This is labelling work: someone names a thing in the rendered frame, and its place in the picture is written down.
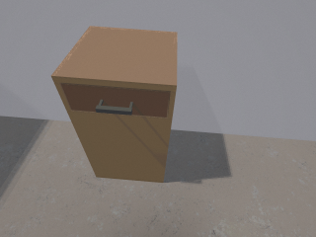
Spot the cabinet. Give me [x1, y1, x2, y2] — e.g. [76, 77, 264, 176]
[51, 26, 178, 183]

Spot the drawer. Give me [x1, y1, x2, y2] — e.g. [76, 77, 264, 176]
[61, 82, 170, 118]

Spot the handle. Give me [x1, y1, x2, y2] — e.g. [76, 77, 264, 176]
[95, 99, 133, 116]

